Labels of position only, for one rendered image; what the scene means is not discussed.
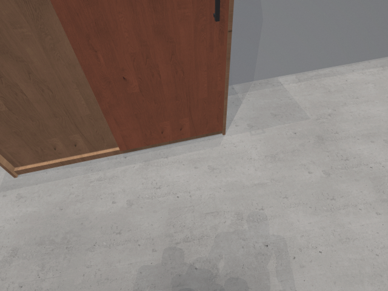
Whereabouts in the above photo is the wardrobe door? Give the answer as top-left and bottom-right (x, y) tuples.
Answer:
(0, 0), (118, 168)
(50, 0), (229, 151)

